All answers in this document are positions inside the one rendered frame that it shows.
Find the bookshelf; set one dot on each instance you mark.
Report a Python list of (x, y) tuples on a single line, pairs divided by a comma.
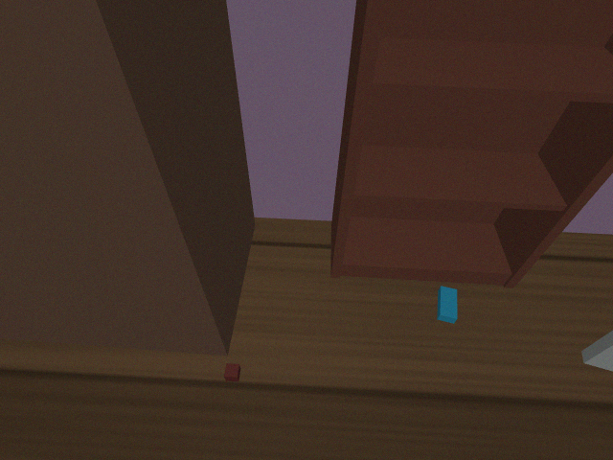
[(474, 131)]

